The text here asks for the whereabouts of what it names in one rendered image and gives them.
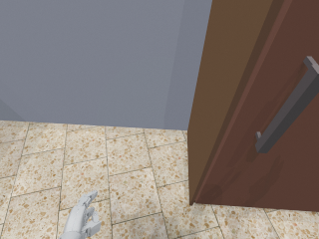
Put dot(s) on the handle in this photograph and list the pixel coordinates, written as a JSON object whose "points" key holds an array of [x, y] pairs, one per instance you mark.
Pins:
{"points": [[300, 98]]}

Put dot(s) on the left robot hand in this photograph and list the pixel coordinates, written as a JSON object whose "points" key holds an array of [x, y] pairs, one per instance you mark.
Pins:
{"points": [[77, 220]]}

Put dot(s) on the wardrobe door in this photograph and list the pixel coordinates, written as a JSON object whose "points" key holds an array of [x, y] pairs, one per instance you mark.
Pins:
{"points": [[287, 176]]}

